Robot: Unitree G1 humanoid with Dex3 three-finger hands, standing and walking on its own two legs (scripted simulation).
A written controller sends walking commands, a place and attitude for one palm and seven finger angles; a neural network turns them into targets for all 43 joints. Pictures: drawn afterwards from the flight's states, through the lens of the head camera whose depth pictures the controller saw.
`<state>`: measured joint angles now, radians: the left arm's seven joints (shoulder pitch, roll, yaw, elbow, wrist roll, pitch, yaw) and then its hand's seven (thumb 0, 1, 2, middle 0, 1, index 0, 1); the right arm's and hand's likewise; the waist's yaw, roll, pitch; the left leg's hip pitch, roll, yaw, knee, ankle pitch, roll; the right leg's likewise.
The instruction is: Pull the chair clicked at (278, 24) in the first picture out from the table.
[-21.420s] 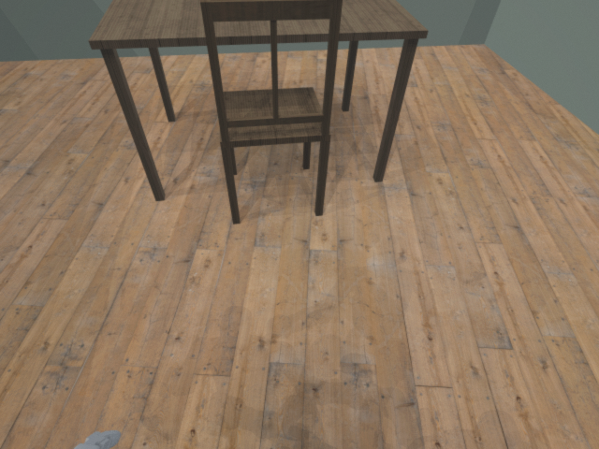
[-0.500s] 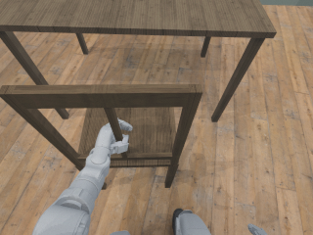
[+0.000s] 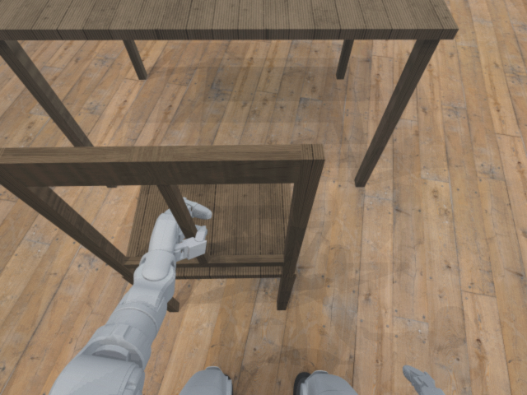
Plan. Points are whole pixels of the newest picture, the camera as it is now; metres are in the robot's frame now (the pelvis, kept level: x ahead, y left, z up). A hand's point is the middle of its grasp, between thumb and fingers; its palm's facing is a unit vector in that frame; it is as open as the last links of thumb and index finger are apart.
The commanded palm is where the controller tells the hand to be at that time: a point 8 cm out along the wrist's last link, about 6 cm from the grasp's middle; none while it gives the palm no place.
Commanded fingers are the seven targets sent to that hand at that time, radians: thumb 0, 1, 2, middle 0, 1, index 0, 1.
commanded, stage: step backward, pulling the chair out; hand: left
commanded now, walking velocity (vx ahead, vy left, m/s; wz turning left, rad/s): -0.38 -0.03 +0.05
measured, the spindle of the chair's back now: (188, 228) +0.37 +0.15 -0.06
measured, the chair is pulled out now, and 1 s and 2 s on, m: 0.33 0.56 0.68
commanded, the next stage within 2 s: stop walking, hand still on the chair in 0.84 s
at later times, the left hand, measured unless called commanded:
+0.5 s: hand (193, 298) +0.25 +0.13 -0.06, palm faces +0.00 -0.98 -0.21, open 5.2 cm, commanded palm +0.25 +0.18 -0.06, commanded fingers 0.00 0.90 0.90 -0.50 -1.45 -0.50 -1.45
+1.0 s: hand out of the picture +0.12 +0.12 -0.06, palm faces +0.01 -0.98 -0.21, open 5.2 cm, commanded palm +0.10 +0.18 -0.04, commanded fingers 0.00 0.90 0.90 -0.50 -1.45 -0.50 -1.45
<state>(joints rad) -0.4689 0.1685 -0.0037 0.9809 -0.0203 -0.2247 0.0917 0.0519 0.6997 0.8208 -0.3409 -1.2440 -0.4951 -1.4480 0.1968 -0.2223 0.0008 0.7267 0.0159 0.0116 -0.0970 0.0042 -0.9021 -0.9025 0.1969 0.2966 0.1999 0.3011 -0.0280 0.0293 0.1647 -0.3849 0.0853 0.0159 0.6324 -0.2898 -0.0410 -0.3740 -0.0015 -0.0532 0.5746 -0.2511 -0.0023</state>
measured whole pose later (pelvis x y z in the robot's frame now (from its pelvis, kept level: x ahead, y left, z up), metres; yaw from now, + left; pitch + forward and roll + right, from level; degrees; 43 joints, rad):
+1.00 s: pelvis -0.23 -0.02 +0.00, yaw +0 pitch -1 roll -3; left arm -0.46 0.21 0.06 1.04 -0.04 -0.19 0.08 0.04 0.70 0.80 -0.34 -1.23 -0.49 -1.45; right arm 0.19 -0.23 0.02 0.74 0.04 0.01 -0.10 0.01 -0.90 -0.90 0.20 0.30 0.20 0.30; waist -0.06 0.05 0.17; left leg -0.41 0.11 -0.05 0.63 -0.24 -0.04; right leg -0.31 0.01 -0.05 0.56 -0.24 0.01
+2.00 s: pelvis -0.22 -0.01 +0.02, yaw -1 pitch -2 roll +0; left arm 0.07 0.15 -0.04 0.66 -0.03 -0.13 0.07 0.04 0.70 0.81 -0.36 -1.28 -0.49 -1.45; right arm 0.22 -0.23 0.04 0.71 0.02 -0.05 -0.12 0.01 -0.90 -0.90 0.20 0.30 0.20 0.30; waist -0.02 0.02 0.02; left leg -0.20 0.02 -0.03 0.43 -0.20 -0.02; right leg -0.18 0.00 0.01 0.41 -0.20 0.01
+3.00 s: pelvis -0.18 +0.00 -0.03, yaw +2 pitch +12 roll -1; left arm 0.38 0.19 -0.04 0.01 -0.04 0.17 0.02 -0.01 -0.53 0.21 -0.03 -0.08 -0.03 -0.08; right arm 0.24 -0.24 0.02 0.53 0.03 -0.16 -0.11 0.01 -0.90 -0.90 0.20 0.30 0.20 0.30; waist -0.03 0.05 -0.13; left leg -0.63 -0.01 -0.08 0.90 -0.47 -0.01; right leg -0.58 -0.02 -0.03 0.86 -0.49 0.02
